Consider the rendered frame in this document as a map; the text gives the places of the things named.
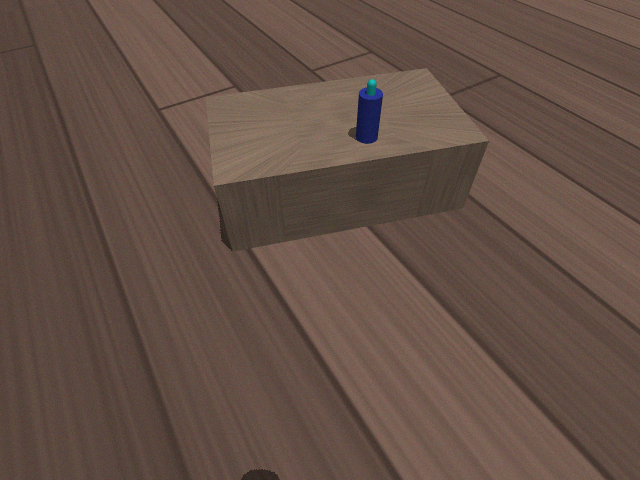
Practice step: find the bottle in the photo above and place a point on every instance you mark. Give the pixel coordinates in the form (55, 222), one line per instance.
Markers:
(369, 111)

